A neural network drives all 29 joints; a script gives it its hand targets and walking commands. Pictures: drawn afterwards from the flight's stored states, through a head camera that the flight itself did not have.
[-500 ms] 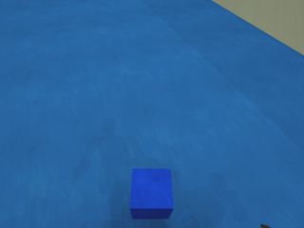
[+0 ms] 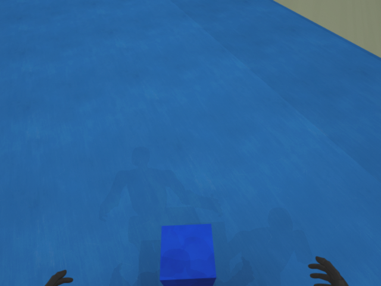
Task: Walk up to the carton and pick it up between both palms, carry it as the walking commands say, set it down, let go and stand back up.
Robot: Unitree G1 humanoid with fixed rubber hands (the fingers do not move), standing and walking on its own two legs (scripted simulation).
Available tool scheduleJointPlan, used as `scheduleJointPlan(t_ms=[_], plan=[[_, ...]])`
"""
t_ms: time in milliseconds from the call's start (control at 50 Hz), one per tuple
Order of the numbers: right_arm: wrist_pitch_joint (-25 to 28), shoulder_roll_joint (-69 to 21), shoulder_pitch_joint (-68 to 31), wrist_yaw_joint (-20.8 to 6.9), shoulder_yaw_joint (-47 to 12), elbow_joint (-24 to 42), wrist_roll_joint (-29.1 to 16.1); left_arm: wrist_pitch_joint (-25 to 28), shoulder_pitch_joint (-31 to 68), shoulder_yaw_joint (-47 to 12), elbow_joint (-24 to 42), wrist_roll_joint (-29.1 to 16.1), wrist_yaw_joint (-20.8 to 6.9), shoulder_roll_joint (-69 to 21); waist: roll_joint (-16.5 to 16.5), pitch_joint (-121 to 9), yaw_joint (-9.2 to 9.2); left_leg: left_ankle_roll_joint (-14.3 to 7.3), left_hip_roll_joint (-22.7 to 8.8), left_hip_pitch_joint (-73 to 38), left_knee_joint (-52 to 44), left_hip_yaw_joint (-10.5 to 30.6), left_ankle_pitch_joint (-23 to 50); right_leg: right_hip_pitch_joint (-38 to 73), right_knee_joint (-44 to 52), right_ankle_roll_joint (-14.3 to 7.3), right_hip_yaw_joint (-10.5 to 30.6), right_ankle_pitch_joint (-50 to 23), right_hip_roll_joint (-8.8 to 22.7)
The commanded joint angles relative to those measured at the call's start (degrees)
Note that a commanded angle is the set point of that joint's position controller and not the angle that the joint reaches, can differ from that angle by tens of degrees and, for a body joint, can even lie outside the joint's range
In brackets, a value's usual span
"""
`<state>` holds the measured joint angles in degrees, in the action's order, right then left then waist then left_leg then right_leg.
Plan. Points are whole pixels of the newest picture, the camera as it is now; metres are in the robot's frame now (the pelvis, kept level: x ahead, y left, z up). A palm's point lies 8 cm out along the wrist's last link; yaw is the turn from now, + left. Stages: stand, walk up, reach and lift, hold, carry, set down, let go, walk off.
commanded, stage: walk up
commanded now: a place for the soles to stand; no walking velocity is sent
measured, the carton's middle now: (187, 257) +0.33 +0.03 -0.64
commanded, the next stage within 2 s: none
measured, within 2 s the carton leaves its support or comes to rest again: neither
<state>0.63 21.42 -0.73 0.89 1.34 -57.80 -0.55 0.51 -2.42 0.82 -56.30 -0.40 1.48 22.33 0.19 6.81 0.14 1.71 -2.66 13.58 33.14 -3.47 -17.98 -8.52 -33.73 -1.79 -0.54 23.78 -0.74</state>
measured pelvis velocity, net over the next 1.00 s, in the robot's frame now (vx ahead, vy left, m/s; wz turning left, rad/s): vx -0.08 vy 0.05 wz -0.06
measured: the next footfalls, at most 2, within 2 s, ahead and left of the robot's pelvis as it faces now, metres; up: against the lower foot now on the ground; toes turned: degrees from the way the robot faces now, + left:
right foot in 1.20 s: -0.08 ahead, -0.07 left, +0.00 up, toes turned -1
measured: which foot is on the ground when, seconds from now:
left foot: down 0.00-1.00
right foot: down 0.00-0.96, up 0.98-1.00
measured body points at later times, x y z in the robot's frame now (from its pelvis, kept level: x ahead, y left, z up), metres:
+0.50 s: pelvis -0.01 +0.01 +0.02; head +0.02 +0.00 +0.47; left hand +0.10 +0.32 -0.10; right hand +0.11 -0.29 -0.11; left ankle +0.00 +0.14 -0.73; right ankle -0.06 -0.10 -0.73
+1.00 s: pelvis -0.08 +0.05 -0.01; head -0.03 +0.05 +0.43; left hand +0.05 +0.37 -0.12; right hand +0.00 -0.27 -0.13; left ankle -0.01 +0.14 -0.73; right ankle -0.07 -0.09 -0.72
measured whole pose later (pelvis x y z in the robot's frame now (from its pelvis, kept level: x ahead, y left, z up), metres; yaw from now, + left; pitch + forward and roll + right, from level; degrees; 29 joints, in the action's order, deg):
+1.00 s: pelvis -0.08 +0.05 -0.01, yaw -4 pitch -5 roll +1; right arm -1.8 21.7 4.8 -1.5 5.3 -54.7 1.4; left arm -1.7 -5.3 2.0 -52.4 0.9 1.0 24.5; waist -1.6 11.8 -0.2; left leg -3.2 1.6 18.5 37.4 -5.5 -13.9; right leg -18.4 -47.2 -0.2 5.7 26.5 0.7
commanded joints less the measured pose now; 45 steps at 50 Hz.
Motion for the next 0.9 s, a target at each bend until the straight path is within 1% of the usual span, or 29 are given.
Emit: scheduleJointPlan(t_ms=[0,40,100,140,160,200,240,260,300,340,380,420,440,480,520,560,580,600,620,640,660,680,720,760,780,820,840,860,880], plan=[[0.85,11.27,-2.66,0.21,1.95,1.61,0.66,0.59,-0.68,2.42,2.11,0.07,0.42,12.16,0.53,-14.17,-1.18,-5.03,-4.48,-7.40,-3.23,2.23,30.96,6.05,4.57,0.23,5.83,-47.48,8.94],[0.62,9.97,-2.55,0.01,1.32,1.69,0.32,0.46,-0.17,2.36,1.14,0.30,0.26,12.74,-1.22,-11.73,-0.45,-4.55,-4.12,-8.54,-4.57,1.97,29.09,2.78,7.22,0.48,5.69,-45.81,8.85],[0.64,11.26,-2.42,-0.03,1.96,0.30,0.76,0.36,0.25,2.01,-0.10,0.19,-0.07,11.58,1.65,-11.66,-0.34,-4.06,-5.12,-11.48,-5.95,1.86,30.08,1.85,10.44,-0.30,6.08,-39.20,8.84],[0.75,11.73,-1.37,-0.11,1.76,0.04,0.08,0.47,0.92,1.79,-0.22,0.05,-0.06,11.29,-2.15,-11.42,0.49,-4.52,-5.41,-11.11,-7.55,2.75,29.09,2.43,9.76,0.89,4.09,-37.23,7.37],[0.95,11.56,-0.41,-0.24,1.74,-0.93,0.15,0.37,1.86,2.23,-0.52,0.42,-0.32,11.07,-0.64,-13.08,0.15,-4.12,-5.59,-11.75,-8.55,3.14,28.75,4.60,11.86,0.15,5.19,-35.40,8.35],[0.87,10.64,-1.70,-0.04,1.27,-1.03,-0.05,0.37,1.20,1.89,-1.08,0.03,-0.37,11.15,-3.73,-11.69,-0.34,-4.72,-5.39,-12.02,-7.97,3.26,29.76,4.71,12.24,0.77,4.59,-37.38,8.25],[0.87,10.61,-2.32,-0.24,0.79,-1.18,0.40,0.34,1.04,2.31,-1.35,0.39,-0.27,11.21,-0.52,-10.90,0.16,-4.20,-4.91,-11.99,-9.24,1.53,29.70,4.72,13.21,0.81,4.30,-40.65,9.13],[0.96,10.17,-2.53,-0.06,0.75,-0.87,0.47,0.22,1.32,2.14,-0.73,0.32,-0.37,10.84,-4.07,-11.44,-0.48,-4.10,-5.00,-11.39,-9.49,2.55,29.05,5.48,13.04,0.91,3.28,-39.58,7.90],[0.95,10.49,-2.45,-0.17,0.48,-0.82,0.64,0.53,0.57,2.66,-1.33,0.21,-0.49,10.06,0.19,-11.69,-0.11,-4.12,-5.42,-13.62,-10.08,2.53,29.29,4.59,14.64,0.85,4.45,-39.00,8.76],[0.72,10.20,-2.38,-0.16,0.77,-1.39,0.57,0.55,1.21,2.22,-2.01,0.30,-0.55,10.30,-2.36,-10.20,-0.01,-3.75,-5.22,-13.00,-10.50,2.42,27.05,4.23,16.74,0.72,4.06,-35.95,8.28],[0.65,11.03,-0.41,-0.07,0.96,-1.75,0.25,0.40,1.27,1.91,-2.61,0.45,-0.62,11.03,-0.34,-9.52,0.72,-3.34,-5.71,-12.34,-11.15,3.65,28.43,4.25,17.04,0.78,4.89,-35.61,8.29],[0.82,10.49,-0.99,-0.08,0.59,-2.57,0.11,0.36,2.78,2.01,-2.46,0.48,-0.79,10.54,-0.05,-8.47,0.90,-3.35,-5.25,-10.35,-13.41,3.62,23.35,4.38,18.09,0.59,4.59,-30.50,8.10],[1.04,9.80,-2.77,0.02,0.81,-2.02,0.69,0.37,1.50,1.99,-2.85,0.63,-0.66,9.91,-0.20,-6.88,-0.20,-3.44,-5.57,-10.61,-14.20,3.63,22.99,3.77,18.11,0.50,3.88,-29.38,8.20],[-0.63,12.90,-1.31,-0.75,2.64,-0.69,0.85,0.61,0.27,2.96,-2.68,0.16,-0.14,13.30,2.93,-4.67,0.24,-4.45,-5.20,-10.31,-9.33,2.88,30.23,-0.32,13.60,-0.03,5.11,-37.31,9.08],[-1.00,12.41,-0.60,-1.03,2.95,0.29,0.42,0.90,-0.76,3.14,-1.50,0.38,-0.12,13.33,2.44,-10.90,0.16,-5.29,-5.80,-12.80,-8.01,3.00,31.47,1.82,12.17,-0.25,4.83,-38.67,8.57],[-1.38,12.30,0.77,-1.06,3.35,1.59,0.39,0.64,0.80,3.09,-0.08,0.57,-0.27,12.81,-1.52,-11.49,0.74,-4.78,-5.53,-13.13,-7.57,2.95,30.74,0.38,10.39,-0.53,3.74,-38.09,7.98],[-1.64,12.88,1.74,-0.77,4.31,1.25,0.83,0.44,1.24,2.91,0.84,0.68,-0.26,12.94,-1.89,-10.00,0.99,-4.53,-5.74,-12.69,-6.78,3.41,31.49,-1.52,9.41,-0.58,4.74,-38.32,8.09],[-1.93,13.07,0.26,-0.89,3.87,1.20,0.45,0.36,-0.78,3.21,0.36,0.38,-0.27,12.91,0.61,-11.48,0.15,-5.75,-6.14,-12.79,-6.99,3.40,30.37,-1.81,8.92,-0.58,4.28,-34.90,7.18],[-2.29,12.80,0.95,-1.23,4.59,1.92,0.99,0.23,-0.34,2.72,1.32,0.79,-0.28,12.78,2.86,-11.59,1.14,-5.42,-6.02,-12.47,-6.58,3.13,29.26,-2.46,8.38,-0.48,3.83,-32.08,7.40],[-2.45,12.85,-0.70,-1.29,4.79,2.69,0.74,0.16,-1.21,2.88,1.34,0.72,-0.13,12.07,-0.77,-10.68,0.15,-6.31,-6.67,-11.76,-6.15,3.97,27.99,-3.12,7.94,-0.68,4.70,-30.87,6.56],[-2.60,13.41,1.63,-1.23,5.27,3.12,0.77,0.01,-0.62,2.70,2.31,1.24,-0.08,13.12,-0.53,-12.73,1.09,-7.80,-8.09,-10.55,-6.54,5.49,27.95,-1.74,3.96,-1.15,3.71,-28.27,6.15],[-2.54,13.90,-0.03,-1.54,5.37,3.43,1.05,-0.24,-2.55,2.80,2.55,0.43,0.02,11.78,4.10,-12.33,0.11,-7.82,-7.87,-10.04,-7.02,5.37,25.08,-3.01,3.60,-1.49,5.10,-26.28,6.04],[-2.79,12.61,0.27,-1.38,4.67,4.64,0.82,-0.21,-2.82,3.31,2.86,1.41,-0.21,13.74,-1.64,-12.42,-0.79,-6.93,-6.99,-7.10,-5.30,4.74,19.84,-3.49,5.22,-2.77,6.65,-22.11,7.52],[-3.11,12.48,-1.16,-1.59,5.53,5.22,0.75,-0.29,-3.53,3.48,3.54,1.46,-0.41,15.46,-3.43,-8.01,-1.03,-5.69,-3.29,-4.55,-1.54,4.04,10.62,-7.71,8.34,-5.14,11.99,-17.34,9.54],[-3.17,12.37,0.34,-1.56,5.22,5.01,0.82,-0.41,-2.04,3.50,4.27,1.61,-0.63,15.88,-3.41,-7.67,-0.93,-4.83,-1.32,-5.35,0.80,3.96,7.92,-10.44,10.69,-6.64,14.08,-17.43,11.89],[-3.06,10.92,2.57,-1.83,5.62,5.32,1.19,-0.59,-1.08,4.30,5.92,1.93,-0.48,17.27,-9.98,-7.05,-0.06,-3.92,1.91,-3.42,6.63,1.80,0.43,-11.10,13.41,-8.87,17.57,-15.99,15.02],[-3.16,11.42,3.67,-1.82,5.73,5.87,1.55,-0.49,-0.59,4.37,7.06,2.25,-0.35,17.76,-11.18,-6.98,0.18,-3.25,2.25,-3.81,8.87,2.95,-3.45,-12.41,10.76,-10.97,19.56,-19.50,17.24],[-2.88,11.36,5.46,-1.86,6.03,5.29,2.06,-0.51,0.23,4.42,7.12,2.34,-0.23,17.45,-10.96,-5.10,0.84,-3.99,2.93,-5.08,8.33,4.41,-3.32,-15.92,8.88,-10.86,19.93,-21.21,17.67],[-2.42,11.95,8.42,-1.95,5.87,4.85,2.02,-0.63,1.82,3.95,8.67,1.92,-0.21,15.45,-8.98,-5.77,2.15,-4.23,1.51,-7.42,5.14,5.85,0.34,-17.44,6.84,-8.95,17.46,-19.36,15.61]])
